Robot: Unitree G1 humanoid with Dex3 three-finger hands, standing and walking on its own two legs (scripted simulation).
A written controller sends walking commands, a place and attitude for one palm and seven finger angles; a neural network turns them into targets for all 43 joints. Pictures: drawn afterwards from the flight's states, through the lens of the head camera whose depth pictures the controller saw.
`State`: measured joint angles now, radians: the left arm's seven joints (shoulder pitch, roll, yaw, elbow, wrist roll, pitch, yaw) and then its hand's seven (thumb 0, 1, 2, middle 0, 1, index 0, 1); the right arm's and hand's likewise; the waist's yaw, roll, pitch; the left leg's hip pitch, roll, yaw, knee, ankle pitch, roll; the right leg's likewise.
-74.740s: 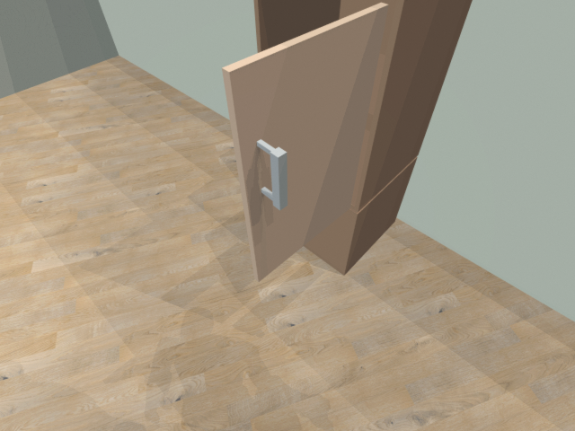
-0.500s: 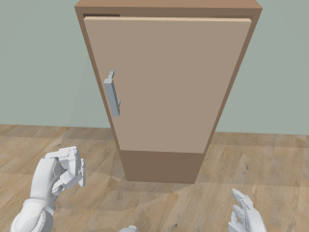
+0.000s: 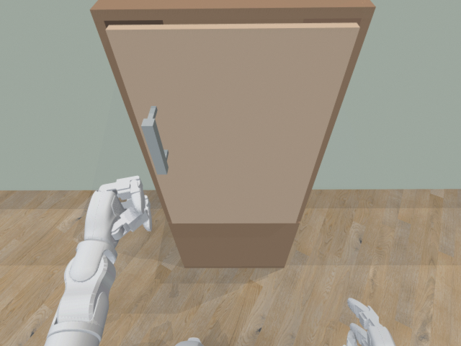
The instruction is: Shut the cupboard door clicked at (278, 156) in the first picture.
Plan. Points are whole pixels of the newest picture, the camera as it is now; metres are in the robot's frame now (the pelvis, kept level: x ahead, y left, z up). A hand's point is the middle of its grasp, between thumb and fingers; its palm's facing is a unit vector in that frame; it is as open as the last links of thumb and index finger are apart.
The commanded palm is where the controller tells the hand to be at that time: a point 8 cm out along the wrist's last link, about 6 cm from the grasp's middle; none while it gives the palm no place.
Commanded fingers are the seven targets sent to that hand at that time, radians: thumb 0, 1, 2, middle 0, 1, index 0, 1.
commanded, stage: bring the fist close to the handle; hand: left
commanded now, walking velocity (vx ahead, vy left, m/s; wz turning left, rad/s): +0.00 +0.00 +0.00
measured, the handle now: (158, 141) +0.48 +0.17 +0.08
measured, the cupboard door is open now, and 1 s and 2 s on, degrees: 0 0 0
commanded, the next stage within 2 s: push the door shut along its arc in 0.82 s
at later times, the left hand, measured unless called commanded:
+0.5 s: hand (169, 173) +0.40 +0.13 +0.08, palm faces +0.01 -1.00 -0.01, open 3.1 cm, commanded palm +0.37 +0.19 +0.08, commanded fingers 0.00 0.90 0.90 -1.30 -1.50 -1.30 -1.50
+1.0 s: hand (166, 179) +0.39 +0.14 +0.08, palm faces +0.01 -1.00 -0.01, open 3.1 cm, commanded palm +0.37 +0.19 +0.08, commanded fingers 0.00 0.90 0.90 -1.30 -1.50 -1.30 -1.50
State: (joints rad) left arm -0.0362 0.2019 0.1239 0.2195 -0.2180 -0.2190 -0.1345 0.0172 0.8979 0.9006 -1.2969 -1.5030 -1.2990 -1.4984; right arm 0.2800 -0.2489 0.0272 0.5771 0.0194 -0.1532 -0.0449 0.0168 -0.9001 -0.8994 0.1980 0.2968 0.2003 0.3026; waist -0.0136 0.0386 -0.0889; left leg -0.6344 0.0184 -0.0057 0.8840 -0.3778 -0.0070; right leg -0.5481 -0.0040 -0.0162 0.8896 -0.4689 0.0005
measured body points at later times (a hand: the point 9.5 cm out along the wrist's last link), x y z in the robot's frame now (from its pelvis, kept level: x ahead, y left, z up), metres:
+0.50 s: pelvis +0.00 +0.00 +0.00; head +0.04 -0.01 +0.45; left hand +0.39 +0.19 +0.09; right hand +0.11 -0.25 -0.11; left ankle +0.04 +0.12 -0.69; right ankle -0.01 -0.12 -0.69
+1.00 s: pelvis +0.00 +0.00 +0.00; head +0.04 -0.01 +0.45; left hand +0.38 +0.19 +0.08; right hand +0.11 -0.25 -0.11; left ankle +0.04 +0.12 -0.69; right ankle -0.01 -0.12 -0.69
